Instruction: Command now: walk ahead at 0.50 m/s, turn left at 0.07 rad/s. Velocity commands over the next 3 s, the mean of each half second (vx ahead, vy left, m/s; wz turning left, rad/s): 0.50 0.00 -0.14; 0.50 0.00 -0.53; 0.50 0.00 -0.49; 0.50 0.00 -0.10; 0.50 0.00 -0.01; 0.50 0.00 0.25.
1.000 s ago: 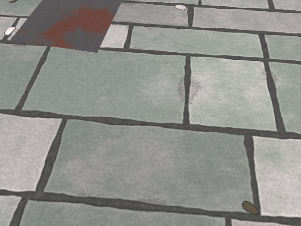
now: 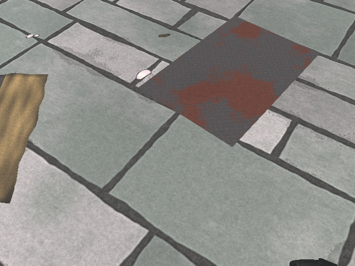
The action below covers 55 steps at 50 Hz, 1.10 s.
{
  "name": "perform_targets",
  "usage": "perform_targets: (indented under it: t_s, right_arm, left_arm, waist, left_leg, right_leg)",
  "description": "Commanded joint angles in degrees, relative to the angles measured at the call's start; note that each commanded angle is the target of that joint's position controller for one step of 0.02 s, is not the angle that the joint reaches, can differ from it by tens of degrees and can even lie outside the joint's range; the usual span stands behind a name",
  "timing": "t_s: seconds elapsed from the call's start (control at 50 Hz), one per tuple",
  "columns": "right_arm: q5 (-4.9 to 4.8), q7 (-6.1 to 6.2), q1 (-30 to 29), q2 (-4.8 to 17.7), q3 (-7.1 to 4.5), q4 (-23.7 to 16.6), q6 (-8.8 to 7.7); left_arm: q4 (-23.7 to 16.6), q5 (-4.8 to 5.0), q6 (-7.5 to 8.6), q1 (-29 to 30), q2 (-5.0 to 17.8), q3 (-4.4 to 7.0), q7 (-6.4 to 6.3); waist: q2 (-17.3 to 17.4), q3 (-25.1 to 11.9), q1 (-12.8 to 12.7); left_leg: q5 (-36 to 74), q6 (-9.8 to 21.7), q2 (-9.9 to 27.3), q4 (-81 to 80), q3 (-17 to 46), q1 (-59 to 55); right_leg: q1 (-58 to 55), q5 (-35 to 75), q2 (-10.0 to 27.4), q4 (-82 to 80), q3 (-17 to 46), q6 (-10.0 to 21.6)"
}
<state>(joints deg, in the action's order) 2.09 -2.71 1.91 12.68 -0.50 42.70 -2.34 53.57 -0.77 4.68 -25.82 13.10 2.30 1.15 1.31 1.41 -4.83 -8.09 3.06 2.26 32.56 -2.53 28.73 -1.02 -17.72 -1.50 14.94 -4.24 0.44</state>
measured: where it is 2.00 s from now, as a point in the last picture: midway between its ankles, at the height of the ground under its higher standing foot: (276, 158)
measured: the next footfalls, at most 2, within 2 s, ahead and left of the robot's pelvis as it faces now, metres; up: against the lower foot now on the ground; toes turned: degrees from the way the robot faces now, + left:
left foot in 0.04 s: +0.16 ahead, +0.10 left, +0.00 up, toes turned +3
right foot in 0.58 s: +0.45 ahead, -0.09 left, +0.00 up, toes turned -15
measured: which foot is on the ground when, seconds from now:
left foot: up 0.00-0.02, down 0.04-0.60, up 0.62-1.00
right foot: down 0.00-0.06, up 0.08-0.56, down 0.58-1.00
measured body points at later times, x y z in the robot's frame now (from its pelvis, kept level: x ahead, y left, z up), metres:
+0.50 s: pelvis +0.25 +0.02 +0.00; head +0.28 +0.02 +0.45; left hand +0.44 +0.23 -0.12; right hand +0.19 -0.23 -0.14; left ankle +0.12 +0.10 -0.74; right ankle +0.40 -0.11 -0.71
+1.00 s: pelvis +0.52 -0.06 +0.00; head +0.55 -0.08 +0.45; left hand +0.62 +0.21 -0.12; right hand +0.61 -0.35 -0.10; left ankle +0.73 +0.03 -0.69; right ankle +0.41 -0.08 -0.74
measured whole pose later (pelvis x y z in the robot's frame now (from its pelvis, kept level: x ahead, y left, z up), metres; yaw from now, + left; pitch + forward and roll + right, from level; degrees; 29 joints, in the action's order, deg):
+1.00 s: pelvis +0.52 -0.06 +0.00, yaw -25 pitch +2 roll +0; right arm 2.1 -1.4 3.2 14.5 -1.2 42.1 -1.6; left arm 49.2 -0.3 2.5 -23.8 15.6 4.1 0.2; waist 2.0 2.2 -4.7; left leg -3.2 -3.0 4.8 40.6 2.4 37.0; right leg 2.2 -15.6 -8.5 16.9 8.1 6.6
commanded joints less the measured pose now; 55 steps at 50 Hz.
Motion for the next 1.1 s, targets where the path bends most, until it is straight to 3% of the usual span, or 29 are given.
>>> perform_targets:
  t_s: [0.02,0.04,0.06,0.08,0.1,0.12,0.14,0.16,0.18,0.22,0.32,0.4,0.46,0.52,0.56,0.58,0.6,0.62,0.64,0.68,0.7,0.72,0.76,0.8,0.88,1.0,1.06,1.08,1.1]
  right_arm:
    - [0.78,1.10,8.41,6.25,-2.27,-0.18,-1.59]
    - [1.77,1.78,17.95,9.24,-3.32,2.35,-2.19]
    - [2.60,2.55,24.53,15.96,-4.99,2.85,-2.17]
    - [-0.09,2.63,24.80,15.40,-5.30,3.64,-1.36]
    - [-0.85,2.48,19.73,12.21,-4.37,3.25,-1.20]
    - [-0.89,2.16,15.91,8.76,-3.48,2.82,-1.53]
    - [-0.90,2.05,13.88,6.98,-2.97,2.90,-1.88]
    - [-1.24,2.12,12.77,5.30,-2.46,3.40,-2.20]
    - [-1.16,2.24,13.20,6.07,-2.61,3.70,-2.61]
    - [-1.38,2.31,15.17,6.68,-2.99,4.99,-3.52]
    - [-1.11,2.67,19.44,6.66,-3.00,7.43,-4.02]
    - [-1.10,3.08,20.82,6.52,-2.73,8.64,-4.20]
    - [-0.94,3.73,23.72,7.21,-2.76,10.37,-3.85]
    - [-0.68,4.33,23.21,9.02,-3.04,10.95,-3.22]
    - [-0.37,4.60,22.40,10.74,-3.49,10.89,-2.30]
    - [-0.68,4.61,21.78,11.25,-3.59,10.37,-1.85]
    - [-0.87,4.38,21.45,9.64,-3.12,8.25,-2.05]
    - [-1.97,3.08,22.77,5.14,-2.49,4.37,-2.67]
    - [-0.86,2.86,16.50,8.87,-3.01,3.55,-3.21]
    - [-1.47,2.68,13.84,7.66,-2.57,2.41,-4.34]
    - [-0.58,2.72,13.37,7.29,-2.59,2.15,-3.58]
    - [0.33,2.64,14.95,6.80,-2.42,2.43,-2.33]
    - [0.92,2.27,15.47,5.95,-2.34,1.97,-0.43]
    - [0.85,1.98,12.19,5.60,-2.24,0.44,0.27]
    - [0.50,1.70,2.63,5.73,-2.02,-2.99,0.38]
    - [-0.28,1.27,-6.54,6.29,-1.35,-6.82,-0.58]
    - [-0.61,1.56,-2.34,8.22,-1.78,-6.59,-1.33]
    - [-0.69,2.01,2.57,9.43,-2.30,-5.18,-1.63]
    - [-0.50,2.67,9.88,10.84,-2.98,-3.19,-2.27]
  left_arm:
    - [-1.96,0.28,-0.20,0.25,9.59,1.91,-0.52]
    - [-2.97,0.41,-0.20,0.74,7.92,1.27,-0.62]
    - [-6.15,1.76,-0.03,-2.03,2.08,-0.27,-0.28]
    - [-5.48,0.31,-0.47,-0.96,7.10,1.16,-0.81]
    - [-6.06,-0.24,-0.75,2.71,8.02,1.65,-0.76]
    - [-6.31,-0.03,-0.53,4.64,6.71,1.29,-0.27]
    - [-5.98,-0.02,-0.85,4.96,5.86,1.23,-0.01]
    - [-5.26,-0.92,-1.68,4.33,5.47,1.24,0.26]
    - [-4.81,-1.19,-2.29,2.56,4.52,1.04,0.68]
    - [-4.77,-1.11,-3.01,4.03,4.35,1.16,1.10]
    - [-7.42,-0.76,-3.40,13.71,4.03,1.31,1.27]
    - [-9.78,-0.99,-3.12,20.68,2.72,0.36,1.74]
    - [-12.10,-1.16,-2.88,25.24,2.56,-0.09,2.15]
    - [-12.45,-1.26,-2.85,23.28,3.42,0.28,1.98]
    - [-10.37,-1.47,-2.64,14.91,5.24,1.32,1.47]
    - [-7.89,-1.99,-2.18,6.63,6.89,2.33,1.10]
    - [-6.33,-2.53,-2.11,-1.57,12.05,4.10,0.22]
    - [-7.51,-1.36,-2.71,1.53,17.54,5.57,-0.07]
    - [-7.48,0.31,-3.35,1.90,15.99,5.45,-0.13]
    - [-7.09,0.27,-3.29,6.82,10.47,3.98,-0.68]
    - [-7.14,0.48,-2.95,8.62,9.18,3.54,-0.89]
    - [-7.45,0.64,-2.58,9.84,8.29,3.17,-0.97]
    - [-7.24,0.94,-1.53,8.95,9.02,3.20,-0.76]
    - [-7.06,0.84,-1.14,7.38,10.53,3.57,-0.73]
    - [-6.69,0.93,-1.43,3.14,10.85,3.75,-0.72]
    - [-6.78,0.06,-1.82,-1.53,11.81,3.98,-1.41]
    - [-8.17,-0.29,-1.77,1.78,13.22,4.30,-1.94]
    - [-8.75,-0.34,-1.59,3.61,13.77,4.40,-1.80]
    - [-8.89,0.06,-1.25,4.68,13.65,4.28,-1.34]
  waist:
    - [-4.10,-3.47,7.46]
    - [-0.79,-9.73,11.19]
    - [11.81,-16.99,11.64]
    - [10.25,-16.79,11.71]
    - [5.30,-8.43,9.24]
    - [3.44,-4.33,7.66]
    - [3.49,-2.03,5.92]
    - [3.43,-0.22,4.31]
    - [5.36,-1.25,3.46]
    - [3.43,-0.38,3.22]
    - [1.50,2.65,5.03]
    - [1.96,4.06,6.56]
    - [1.84,5.08,7.92]
    - [3.32,2.64,6.19]
    - [4.30,-2.85,2.54]
    - [2.94,-7.47,-1.32]
    - [-2.69,-13.45,-4.49]
    - [-17.40,-17.86,0.08]
    - [-5.68,-15.62,-1.87]
    - [1.14,-3.44,2.28]
    - [1.70,-1.25,4.25]
    - [0.57,-1.39,5.76]
    - [-0.84,-1.84,6.69]
    - [-1.83,-0.88,6.15]
    - [-3.87,0.71,2.72]
    - [-5.10,0.57,-0.86]
    - [-6.31,-0.10,2.34]
    - [-6.38,-1.87,4.64]
    - [-3.89,-5.48,8.46]
  left_leg:
    - [-1.20,2.67,-3.62,-7.25,-2.13,-17.23]
    - [-3.98,4.99,2.16,-7.93,4.42,-30.44]
    - [-9.76,11.28,19.48,-11.63,28.82,-47.38]
    - [-9.62,13.63,22.11,-17.26,39.93,-44.78]
    - [-9.71,12.29,18.85,-17.11,31.08,-38.42]
    - [-5.90,10.85,15.99,-18.89,24.89,-31.43]
    - [-3.11,8.84,13.12,-20.91,19.90,-26.64]
    - [-0.32,6.68,10.05,-22.61,15.84,-22.78]
    - [2.98,7.40,10.27,-23.25,14.32,-21.55]
    - [7.60,8.06,10.18,-24.91,10.95,-21.61]
    - [11.44,7.00,9.90,-26.92,3.53,-24.77]
    - [16.40,5.75,9.43,-26.66,-2.05,-26.69]
    - [22.98,5.08,10.82,-24.22,-4.48,-31.90]
    - [44.64,3.83,11.71,-15.49,-7.29,-36.52]
    - [56.35,3.35,11.83,-0.86,-8.89,-37.16]
    - [49.71,2.38,10.86,11.45,-9.92,-31.74]
    - [28.49,0.96,8.70,29.27,-10.31,-18.73]
    - [-21.46,-2.30,-5.86,50.53,-5.82,6.30]
    - [-18.26,-1.50,-2.63,52.67,5.30,13.31]
    - [-10.50,-1.51,2.27,43.08,5.10,11.65]
    - [-10.51,-2.23,3.46,39.12,5.39,8.57]
    - [-10.31,-3.07,3.85,36.62,5.22,5.03]
    - [-10.31,-4.45,3.72,32.94,4.12,3.52]
    - [-6.72,-5.58,3.77,28.03,3.05,5.24]
    - [2.90,-6.68,3.10,16.42,2.63,9.20]
    - [5.60,-5.67,-0.15,4.97,3.07,9.22]
    - [1.45,-3.75,-1.88,-1.39,4.11,-1.20]
    - [-0.92,-2.82,-3.44,-2.84,3.51,-8.98]
    - [0.22,-1.45,-3.35,-6.66,3.39,-19.37]
  right_leg:
    - [4.33,38.60,12.37,11.61,4.55,6.87]
    - [11.45,31.25,9.74,23.99,2.27,5.42]
    - [30.86,4.15,2.05,44.59,-2.27,2.44]
    - [38.48,-12.28,-0.32,52.88,3.12,2.95]
    - [41.22,-8.34,3.37,54.91,5.87,3.69]
    - [39.81,-4.04,5.14,52.43,6.14,3.73]
    - [37.15,-1.74,6.59,49.31,5.84,3.48]
    - [34.59,0.09,7.39,47.57,5.57,2.93]
    - [32.48,1.22,7.09,47.23,4.94,2.34]
    - [34.20,3.56,6.87,47.23,5.28,1.60]
    - [41.87,12.72,6.08,40.14,7.14,0.68]
    - [39.90,18.79,5.34,29.35,3.07,1.41]
    - [39.19,17.05,4.52,23.06,-0.32,3.41]
    - [33.45,9.95,0.74,20.03,-3.90,6.71]
    - [23.91,4.55,-3.43,18.49,-5.47,9.52]
    - [12.17,6.36,-4.17,14.18,-3.63,11.46]
    - [-2.32,1.89,6.67,12.57,10.86,15.16]
    - [-17.22,5.89,21.98,5.03,45.10,25.43]
    - [-16.23,7.94,20.62,2.53,43.35,24.47]
    - [-0.93,18.07,17.09,0.49,30.06,19.75]
    - [4.56,22.11,14.08,-0.24,25.87,17.99]
    - [8.00,24.72,12.16,-1.11,22.89,17.09]
    - [10.49,28.13,10.02,-1.98,20.33,17.10]
    - [11.76,27.07,8.52,-3.19,19.19,16.48]
    - [9.13,24.77,6.72,-3.20,19.77,13.67]
    - [1.33,30.48,7.98,1.92,23.50,12.65]
    - [3.06,33.39,8.73,5.83,25.81,10.09]
    - [5.22,37.73,7.85,9.72,25.83,8.89]
    - [7.73,39.04,4.80,18.67,23.77,7.47]
Over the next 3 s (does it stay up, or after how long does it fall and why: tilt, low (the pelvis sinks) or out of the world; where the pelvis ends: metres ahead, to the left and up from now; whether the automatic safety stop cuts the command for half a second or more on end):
stays up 1.34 -0.70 0.01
